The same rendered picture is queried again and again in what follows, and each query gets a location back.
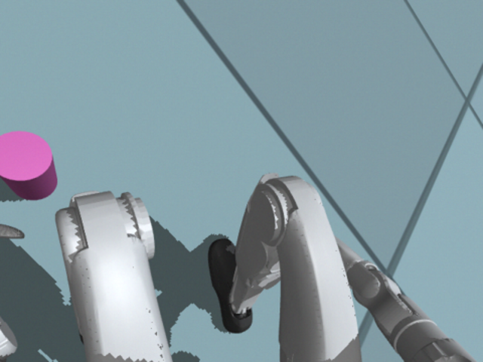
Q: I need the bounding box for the right robot arm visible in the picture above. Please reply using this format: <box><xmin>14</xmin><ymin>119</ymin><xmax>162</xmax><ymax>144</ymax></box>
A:
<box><xmin>346</xmin><ymin>261</ymin><xmax>477</xmax><ymax>362</ymax></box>

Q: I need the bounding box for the left robot hand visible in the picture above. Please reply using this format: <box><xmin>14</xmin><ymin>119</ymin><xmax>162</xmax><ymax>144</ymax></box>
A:
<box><xmin>0</xmin><ymin>224</ymin><xmax>25</xmax><ymax>239</ymax></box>

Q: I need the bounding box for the can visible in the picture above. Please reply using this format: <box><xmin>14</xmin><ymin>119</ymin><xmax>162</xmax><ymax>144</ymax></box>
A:
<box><xmin>0</xmin><ymin>131</ymin><xmax>57</xmax><ymax>201</ymax></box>

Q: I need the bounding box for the right robot foot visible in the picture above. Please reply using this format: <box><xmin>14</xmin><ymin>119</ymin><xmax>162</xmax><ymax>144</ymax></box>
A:
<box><xmin>208</xmin><ymin>238</ymin><xmax>253</xmax><ymax>333</ymax></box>

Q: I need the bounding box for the right robot hand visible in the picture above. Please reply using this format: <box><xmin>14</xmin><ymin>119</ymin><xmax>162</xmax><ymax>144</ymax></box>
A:
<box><xmin>334</xmin><ymin>236</ymin><xmax>364</xmax><ymax>273</ymax></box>

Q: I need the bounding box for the left robot arm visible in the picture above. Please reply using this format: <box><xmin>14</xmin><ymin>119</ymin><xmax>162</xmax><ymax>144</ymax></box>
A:
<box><xmin>0</xmin><ymin>317</ymin><xmax>17</xmax><ymax>362</ymax></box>

